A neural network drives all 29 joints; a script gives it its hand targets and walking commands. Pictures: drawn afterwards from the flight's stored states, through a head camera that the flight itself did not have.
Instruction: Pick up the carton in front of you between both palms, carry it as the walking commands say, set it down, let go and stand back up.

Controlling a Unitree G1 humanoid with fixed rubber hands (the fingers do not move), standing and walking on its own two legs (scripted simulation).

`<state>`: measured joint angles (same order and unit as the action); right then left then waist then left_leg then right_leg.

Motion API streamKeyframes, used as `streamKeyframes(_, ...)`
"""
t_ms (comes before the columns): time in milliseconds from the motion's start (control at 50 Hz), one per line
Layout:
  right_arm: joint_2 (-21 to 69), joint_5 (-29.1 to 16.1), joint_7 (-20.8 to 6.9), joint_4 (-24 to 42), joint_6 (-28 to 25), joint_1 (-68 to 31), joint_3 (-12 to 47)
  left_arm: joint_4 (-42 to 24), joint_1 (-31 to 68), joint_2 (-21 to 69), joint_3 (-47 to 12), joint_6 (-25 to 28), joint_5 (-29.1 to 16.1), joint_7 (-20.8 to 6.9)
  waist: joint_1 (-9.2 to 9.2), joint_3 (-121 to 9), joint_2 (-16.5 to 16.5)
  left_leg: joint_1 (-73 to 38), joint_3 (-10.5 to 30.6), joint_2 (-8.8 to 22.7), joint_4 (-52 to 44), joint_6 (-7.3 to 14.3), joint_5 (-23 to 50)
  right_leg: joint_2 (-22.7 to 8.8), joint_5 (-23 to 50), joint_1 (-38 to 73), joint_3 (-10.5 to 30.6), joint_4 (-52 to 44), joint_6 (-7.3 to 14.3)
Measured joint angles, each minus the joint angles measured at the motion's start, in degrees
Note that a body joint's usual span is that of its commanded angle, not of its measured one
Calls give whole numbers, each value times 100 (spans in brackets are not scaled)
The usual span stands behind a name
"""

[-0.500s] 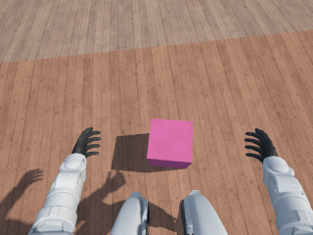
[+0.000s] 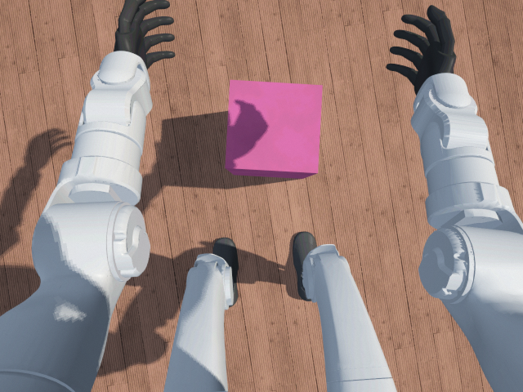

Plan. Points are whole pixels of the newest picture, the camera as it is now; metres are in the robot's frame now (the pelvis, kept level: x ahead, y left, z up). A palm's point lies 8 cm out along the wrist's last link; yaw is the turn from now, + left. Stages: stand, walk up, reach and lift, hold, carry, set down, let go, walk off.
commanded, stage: reach and lift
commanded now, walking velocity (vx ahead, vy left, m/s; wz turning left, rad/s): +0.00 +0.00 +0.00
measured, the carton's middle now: (271, 136) +0.51 -0.04 -0.52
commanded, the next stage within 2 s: none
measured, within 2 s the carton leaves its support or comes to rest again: leaves its support in 1.78 s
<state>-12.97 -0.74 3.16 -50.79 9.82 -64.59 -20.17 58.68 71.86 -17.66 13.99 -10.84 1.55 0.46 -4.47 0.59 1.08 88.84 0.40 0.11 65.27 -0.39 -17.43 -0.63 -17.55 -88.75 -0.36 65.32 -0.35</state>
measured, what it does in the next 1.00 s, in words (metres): lowers itself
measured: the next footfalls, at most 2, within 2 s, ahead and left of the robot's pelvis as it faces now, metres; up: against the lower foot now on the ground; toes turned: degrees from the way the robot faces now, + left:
none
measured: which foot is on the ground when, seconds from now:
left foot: down 0.00-1.00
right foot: down 0.00-1.00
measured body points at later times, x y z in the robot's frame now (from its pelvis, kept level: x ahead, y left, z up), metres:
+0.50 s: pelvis +0.00 +0.01 -0.17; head +0.35 +0.00 +0.12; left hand +0.54 +0.15 -0.33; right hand +0.49 -0.24 -0.33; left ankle +0.09 +0.12 -0.61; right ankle +0.09 -0.12 -0.61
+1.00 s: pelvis -0.03 +0.00 -0.28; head +0.35 -0.01 -0.05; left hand +0.55 +0.15 -0.47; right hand +0.51 -0.22 -0.47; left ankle +0.09 +0.12 -0.61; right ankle +0.09 -0.12 -0.61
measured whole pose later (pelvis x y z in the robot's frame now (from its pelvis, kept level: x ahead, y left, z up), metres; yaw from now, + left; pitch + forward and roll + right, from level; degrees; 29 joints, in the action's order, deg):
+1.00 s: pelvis -0.03 +0.00 -0.28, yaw -1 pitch +36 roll -1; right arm -21.2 -17.7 7.8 -65.1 1.1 -82.6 -4.6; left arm 67.1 87.3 -23.5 -2.1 -2.4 -15.7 7.3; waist -3.2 23.9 -0.6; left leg 130.8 2.0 -0.9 125.8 -1.6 -31.3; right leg 0.1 -31.1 -130.6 -0.3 125.3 -0.6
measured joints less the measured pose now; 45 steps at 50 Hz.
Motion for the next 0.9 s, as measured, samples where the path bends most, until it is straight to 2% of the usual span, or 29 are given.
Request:
streamKeyframes(120,210,244,-104,35,-385,194,-318,-102,-209,221,284,341,302,25,9,-358,-7,544,-5,8,139,6,-139,9,-128,-542,8,127,-2)
streamKeyframes(240,282,303,-153,-113,-708,488,-420,-189,-619,423,339,608,363,153,55,-803,12,1496,25,11,1025,3,-567,23,-540,-1473,1,974,-19)
streamKeyframes(320,193,96,-102,-142,-817,538,-231,-324,-752,391,99,696,116,287,71,-821,17,2232,69,-21,1901,-6,-890,35,-850,-2200,14,1833,-48)
streamKeyframes(520,-363,-944,203,-17,-707,101,669,-596,-319,-85,-793,570,-857,615,77,58,-17,3546,44,-46,3985,7,-1297,67,-1249,-3521,89,3912,-99)
streamKeyframes(620,-520,-1183,324,-397,-582,-499,903,-143,298,-272,-981,466,-1119,672,69,597,-24,3863,41,-52,4681,5,-1274,79,-1225,-3840,103,4609,-119)
streamKeyframes(780,-593,-1237,361,-1351,-670,-1431,1070,887,1222,-438,-1185,606,-1325,616,65,1430,-64,4150,83,-64,5386,-29,-1208,92,-1160,-4124,72,5310,-95)
streamKeyframes(900,-694,-1438,408,-1570,-835,-1788,1315,1030,1501,-574,-1415,787,-1559,618,82,2046,-105,4252,108,-55,5801,-61,-1269,113,-1200,-4243,55,5724,-74)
